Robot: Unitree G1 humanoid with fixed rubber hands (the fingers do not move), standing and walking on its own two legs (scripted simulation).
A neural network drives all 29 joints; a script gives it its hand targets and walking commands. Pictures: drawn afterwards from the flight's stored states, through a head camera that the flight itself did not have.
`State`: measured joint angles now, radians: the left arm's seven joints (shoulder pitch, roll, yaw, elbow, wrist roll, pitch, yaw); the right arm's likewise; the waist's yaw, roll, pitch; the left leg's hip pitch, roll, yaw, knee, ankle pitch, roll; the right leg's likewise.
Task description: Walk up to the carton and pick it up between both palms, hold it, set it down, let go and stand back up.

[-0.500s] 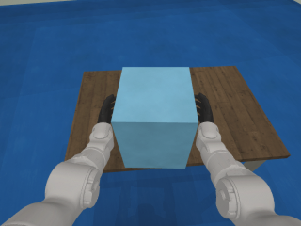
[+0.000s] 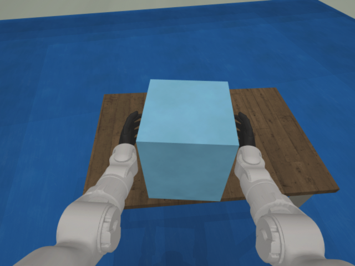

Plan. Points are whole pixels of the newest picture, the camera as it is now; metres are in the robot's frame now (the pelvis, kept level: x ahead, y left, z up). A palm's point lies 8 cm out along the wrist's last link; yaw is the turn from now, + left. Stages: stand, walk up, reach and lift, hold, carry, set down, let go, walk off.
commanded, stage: reach and lift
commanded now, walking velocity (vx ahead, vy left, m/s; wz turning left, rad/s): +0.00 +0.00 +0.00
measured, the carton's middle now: (186, 142) +0.42 -0.01 +0.02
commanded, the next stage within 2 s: hold in 1.90 s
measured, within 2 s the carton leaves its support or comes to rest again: neither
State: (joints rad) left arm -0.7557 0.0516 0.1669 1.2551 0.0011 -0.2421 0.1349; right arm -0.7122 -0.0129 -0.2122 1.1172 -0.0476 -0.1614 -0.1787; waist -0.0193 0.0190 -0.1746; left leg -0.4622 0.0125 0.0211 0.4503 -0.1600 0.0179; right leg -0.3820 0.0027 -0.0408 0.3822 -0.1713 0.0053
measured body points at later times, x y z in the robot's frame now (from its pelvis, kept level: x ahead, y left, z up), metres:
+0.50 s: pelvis +0.01 -0.01 +0.01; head +0.00 +0.01 +0.46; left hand +0.40 +0.14 +0.11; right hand +0.40 -0.15 +0.11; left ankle +0.03 +0.10 -0.74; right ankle +0.00 -0.13 -0.74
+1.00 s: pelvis -0.01 -0.01 +0.01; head -0.04 +0.02 +0.46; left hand +0.38 +0.15 +0.16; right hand +0.37 -0.15 +0.14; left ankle +0.03 +0.10 -0.74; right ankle +0.00 -0.13 -0.74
